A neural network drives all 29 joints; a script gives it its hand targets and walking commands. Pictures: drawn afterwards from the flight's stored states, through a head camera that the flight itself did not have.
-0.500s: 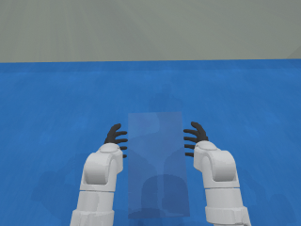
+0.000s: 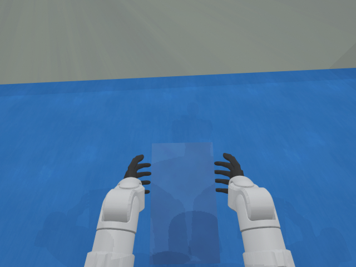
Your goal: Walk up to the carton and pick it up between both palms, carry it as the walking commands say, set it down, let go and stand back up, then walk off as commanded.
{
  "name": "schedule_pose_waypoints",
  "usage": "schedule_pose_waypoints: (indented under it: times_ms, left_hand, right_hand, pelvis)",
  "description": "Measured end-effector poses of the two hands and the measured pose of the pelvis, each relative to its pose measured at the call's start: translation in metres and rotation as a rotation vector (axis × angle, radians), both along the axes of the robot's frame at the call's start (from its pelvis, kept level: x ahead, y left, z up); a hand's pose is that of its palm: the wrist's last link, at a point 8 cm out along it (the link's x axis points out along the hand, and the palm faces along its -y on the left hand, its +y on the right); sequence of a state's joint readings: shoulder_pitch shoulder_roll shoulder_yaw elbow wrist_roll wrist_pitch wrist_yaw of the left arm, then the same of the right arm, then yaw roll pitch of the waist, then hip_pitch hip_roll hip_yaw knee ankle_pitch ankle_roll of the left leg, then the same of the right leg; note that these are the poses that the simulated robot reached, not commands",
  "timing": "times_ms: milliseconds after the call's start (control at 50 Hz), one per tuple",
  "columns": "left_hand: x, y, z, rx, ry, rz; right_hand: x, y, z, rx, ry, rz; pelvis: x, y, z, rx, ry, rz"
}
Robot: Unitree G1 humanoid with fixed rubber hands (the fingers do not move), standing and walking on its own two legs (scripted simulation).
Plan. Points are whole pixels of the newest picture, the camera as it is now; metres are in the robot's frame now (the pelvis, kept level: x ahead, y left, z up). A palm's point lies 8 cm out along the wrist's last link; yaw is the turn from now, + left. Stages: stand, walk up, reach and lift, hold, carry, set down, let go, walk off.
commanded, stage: carry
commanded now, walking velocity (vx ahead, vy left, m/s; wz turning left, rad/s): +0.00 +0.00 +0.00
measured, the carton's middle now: (183, 198) +0.32 -0.01 -0.04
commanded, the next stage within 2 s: none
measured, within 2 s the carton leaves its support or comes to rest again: neither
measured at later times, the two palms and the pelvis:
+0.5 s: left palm (140, 169) +0.34 +0.09 +0.06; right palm (236, 167) +0.34 -0.14 +0.06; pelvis +0.05 -0.01 +0.00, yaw +0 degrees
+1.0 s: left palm (148, 160) +0.38 +0.08 +0.05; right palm (239, 160) +0.37 -0.16 +0.04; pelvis +0.08 -0.02 +0.00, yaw +0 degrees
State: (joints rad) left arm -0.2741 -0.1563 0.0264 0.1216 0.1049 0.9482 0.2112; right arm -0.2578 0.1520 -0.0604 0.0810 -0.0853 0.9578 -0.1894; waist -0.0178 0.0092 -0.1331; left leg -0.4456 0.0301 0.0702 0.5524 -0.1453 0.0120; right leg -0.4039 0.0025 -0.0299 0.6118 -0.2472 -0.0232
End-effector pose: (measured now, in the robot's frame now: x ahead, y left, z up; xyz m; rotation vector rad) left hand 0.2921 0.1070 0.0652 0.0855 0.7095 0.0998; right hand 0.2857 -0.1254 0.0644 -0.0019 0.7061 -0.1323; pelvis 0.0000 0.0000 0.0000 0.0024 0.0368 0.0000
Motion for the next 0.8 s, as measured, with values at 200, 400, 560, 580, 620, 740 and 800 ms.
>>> schedule_pose_waypoints:
  times_ms: [200, 400, 560, 580, 620, 740, 800]
  left_hand:
    - [0.018, -0.006, -0.001, -0.007, -0.011, -0.005]
    - [0.04, -0.012, -0.002, 0.003, -0.005, -0.019]
    - [0.057, -0.015, -0.007, 0.015, -0.001, -0.024]
    - [0.058, -0.016, -0.007, 0.015, -0.005, -0.024]
    - [0.062, -0.017, -0.006, 0.017, -0.014, -0.029]
    - [0.071, -0.021, -0.009, 0.025, -0.009, -0.039]
    - [0.074, -0.023, -0.011, 0.033, -0.003, -0.047]
  right_hand:
    - [0.019, -0.006, -0.002, -0.011, -0.012, 0.008]
    - [0.041, -0.012, -0.001, -0.016, -0.012, 0.004]
    - [0.057, -0.015, -0.008, -0.013, -0.007, 0.004]
    - [0.059, -0.016, -0.008, -0.013, -0.011, 0.003]
    - [0.062, -0.017, -0.008, -0.013, -0.019, 0.003]
    - [0.07, -0.021, -0.012, -0.008, -0.015, 0.001]
    - [0.073, -0.024, -0.015, -0.006, -0.01, -0.002]
  pelvis:
    - [0.019, -0.007, 0.001, 0.006, -0.002, 0.002]
    - [0.039, -0.01, 0.002, 0.011, 0.0, 0.0]
    - [0.052, -0.012, 0.003, 0.013, 0.005, -0.004]
    - [0.054, -0.013, 0.003, 0.013, 0.006, -0.004]
    - [0.057, -0.014, 0.003, 0.013, 0.008, -0.004]
    - [0.065, -0.016, 0.003, 0.015, 0.01, -0.006]
    - [0.069, -0.017, 0.002, 0.016, 0.011, -0.006]
